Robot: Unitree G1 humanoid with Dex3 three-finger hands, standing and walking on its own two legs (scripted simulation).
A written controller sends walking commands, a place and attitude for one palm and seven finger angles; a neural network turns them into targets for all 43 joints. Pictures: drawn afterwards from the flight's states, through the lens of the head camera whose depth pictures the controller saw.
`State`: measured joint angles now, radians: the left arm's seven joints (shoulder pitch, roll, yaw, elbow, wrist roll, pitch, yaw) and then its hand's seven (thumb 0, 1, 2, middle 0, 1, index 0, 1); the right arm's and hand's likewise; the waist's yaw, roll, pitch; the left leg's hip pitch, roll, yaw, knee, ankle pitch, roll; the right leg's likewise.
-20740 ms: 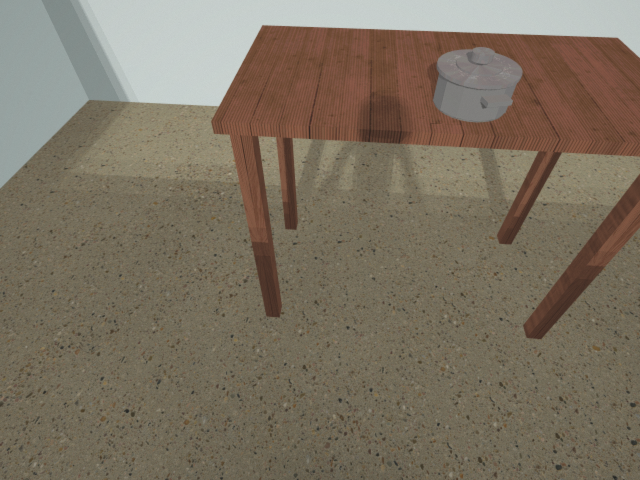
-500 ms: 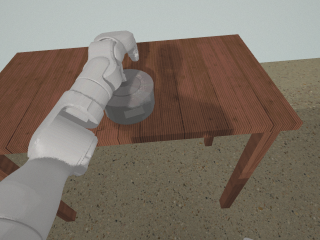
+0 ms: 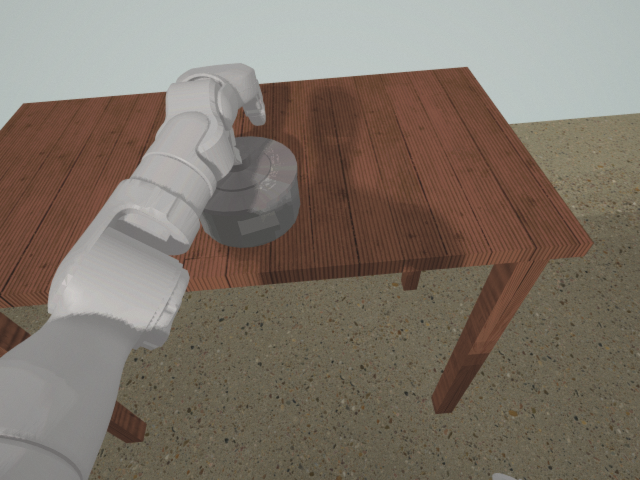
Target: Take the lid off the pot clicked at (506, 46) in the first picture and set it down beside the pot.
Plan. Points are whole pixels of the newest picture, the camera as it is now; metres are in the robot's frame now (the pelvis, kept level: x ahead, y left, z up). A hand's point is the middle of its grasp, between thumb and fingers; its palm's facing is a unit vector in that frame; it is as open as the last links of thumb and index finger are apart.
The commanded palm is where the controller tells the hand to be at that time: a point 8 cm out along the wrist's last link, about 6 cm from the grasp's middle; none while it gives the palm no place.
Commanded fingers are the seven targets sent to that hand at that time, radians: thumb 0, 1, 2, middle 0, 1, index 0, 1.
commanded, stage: lower the open fingers around the knob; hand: left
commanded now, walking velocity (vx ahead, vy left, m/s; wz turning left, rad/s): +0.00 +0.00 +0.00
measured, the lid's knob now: (235, 157) +0.51 +0.11 +0.15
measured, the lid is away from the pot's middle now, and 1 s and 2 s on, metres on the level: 0.00 0.00 0.00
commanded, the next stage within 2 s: none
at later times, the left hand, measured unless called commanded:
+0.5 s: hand (233, 155) +0.48 +0.10 +0.18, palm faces -0.39 -0.08 -0.92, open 10.1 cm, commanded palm +0.47 +0.11 +0.24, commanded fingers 0.00 -0.23 1.26 -0.81 -0.08 -0.81 -0.08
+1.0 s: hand (234, 153) +0.48 +0.10 +0.18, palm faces -0.37 -0.08 -0.93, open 10.1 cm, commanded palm +0.47 +0.11 +0.21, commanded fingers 0.00 -0.23 1.26 -0.81 -0.08 -0.81 -0.08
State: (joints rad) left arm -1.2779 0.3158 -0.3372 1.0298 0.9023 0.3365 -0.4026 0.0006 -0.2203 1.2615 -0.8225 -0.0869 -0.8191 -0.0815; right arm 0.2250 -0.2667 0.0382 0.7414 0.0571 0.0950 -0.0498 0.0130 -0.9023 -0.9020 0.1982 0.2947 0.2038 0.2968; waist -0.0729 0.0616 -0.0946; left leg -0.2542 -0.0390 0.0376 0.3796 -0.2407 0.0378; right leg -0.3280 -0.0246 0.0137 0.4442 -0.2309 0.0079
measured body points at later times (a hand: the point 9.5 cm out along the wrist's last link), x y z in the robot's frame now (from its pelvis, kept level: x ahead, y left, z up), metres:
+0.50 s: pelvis +0.00 +0.01 +0.00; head +0.03 -0.02 +0.45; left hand +0.49 +0.10 +0.23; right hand +0.09 -0.25 -0.14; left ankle -0.04 +0.10 -0.74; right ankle -0.01 -0.12 -0.74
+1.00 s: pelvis +0.00 +0.01 +0.00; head +0.03 -0.01 +0.44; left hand +0.50 +0.10 +0.23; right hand +0.04 -0.26 -0.14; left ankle -0.04 +0.10 -0.74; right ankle -0.01 -0.12 -0.74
